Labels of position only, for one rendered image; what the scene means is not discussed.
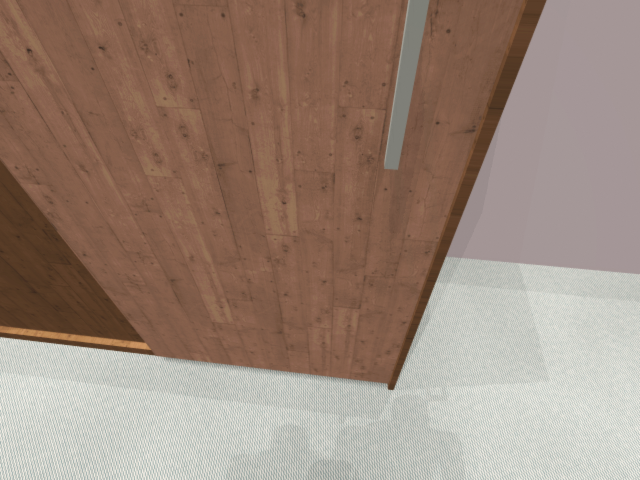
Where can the handle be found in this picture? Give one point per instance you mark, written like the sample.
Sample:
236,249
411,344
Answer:
410,50

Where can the wardrobe door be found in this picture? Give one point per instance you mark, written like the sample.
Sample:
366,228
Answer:
218,165
43,284

